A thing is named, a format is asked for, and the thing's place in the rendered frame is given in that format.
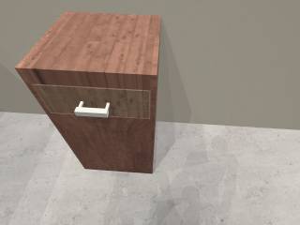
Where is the drawer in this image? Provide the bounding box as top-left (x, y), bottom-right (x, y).
top-left (33, 83), bottom-right (151, 119)

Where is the cabinet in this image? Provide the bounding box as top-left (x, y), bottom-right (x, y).
top-left (15, 11), bottom-right (161, 174)

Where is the handle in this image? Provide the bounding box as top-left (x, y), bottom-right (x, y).
top-left (74, 101), bottom-right (110, 118)

